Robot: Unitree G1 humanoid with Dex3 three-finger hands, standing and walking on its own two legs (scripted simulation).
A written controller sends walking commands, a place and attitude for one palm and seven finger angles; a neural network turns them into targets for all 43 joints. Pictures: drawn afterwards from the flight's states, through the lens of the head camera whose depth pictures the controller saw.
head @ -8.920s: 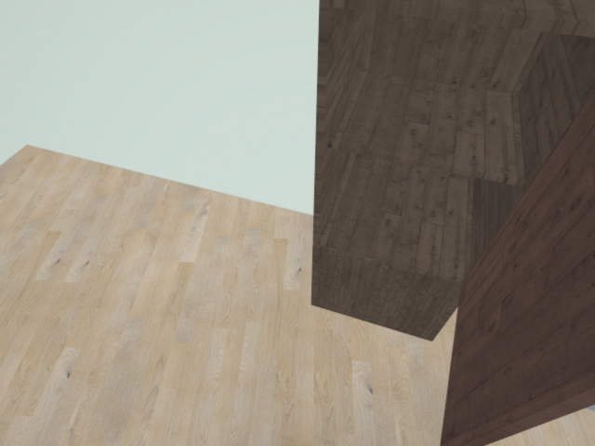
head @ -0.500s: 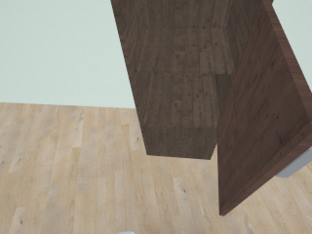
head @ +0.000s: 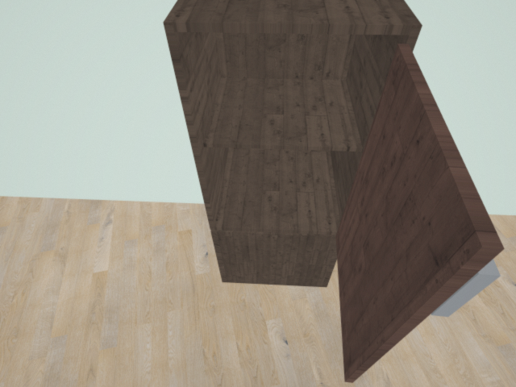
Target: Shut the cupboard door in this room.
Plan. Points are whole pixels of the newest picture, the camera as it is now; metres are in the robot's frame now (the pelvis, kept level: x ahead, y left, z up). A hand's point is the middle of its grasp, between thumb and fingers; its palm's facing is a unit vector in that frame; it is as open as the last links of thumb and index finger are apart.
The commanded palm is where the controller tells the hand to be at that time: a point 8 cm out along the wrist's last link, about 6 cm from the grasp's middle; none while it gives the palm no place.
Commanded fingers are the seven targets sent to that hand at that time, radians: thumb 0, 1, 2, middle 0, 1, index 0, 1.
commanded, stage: stand and wait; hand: left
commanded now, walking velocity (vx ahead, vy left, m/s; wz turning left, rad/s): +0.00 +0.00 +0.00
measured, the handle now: (442, 287) +0.25 -0.23 +0.07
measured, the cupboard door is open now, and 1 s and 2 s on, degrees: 87 87 87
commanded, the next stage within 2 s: turn or walk to find it in 0.20 s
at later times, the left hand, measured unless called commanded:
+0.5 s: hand out of the picture +0.02 +0.22 -0.18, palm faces +0.11 -0.97 -0.22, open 7.3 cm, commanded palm none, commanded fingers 0.00 0.90 0.90 -0.20 -0.30 -0.20 -0.30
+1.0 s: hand out of the picture +0.00 +0.31 -0.17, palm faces +0.29 -0.93 -0.24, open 7.4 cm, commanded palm none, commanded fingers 0.00 0.90 0.90 -0.20 -0.30 -0.20 -0.30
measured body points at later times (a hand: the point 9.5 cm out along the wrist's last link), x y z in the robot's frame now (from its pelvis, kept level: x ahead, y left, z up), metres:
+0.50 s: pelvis +0.01 +0.04 +0.00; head +0.04 +0.04 +0.45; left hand +0.01 +0.27 -0.16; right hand +0.01 -0.18 -0.17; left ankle -0.02 +0.14 -0.74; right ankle -0.05 -0.05 -0.74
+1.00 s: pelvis -0.01 +0.09 +0.00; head +0.03 +0.12 +0.45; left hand -0.02 +0.35 -0.16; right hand +0.12 -0.14 -0.14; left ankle -0.01 +0.18 -0.74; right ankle +0.00 -0.07 -0.66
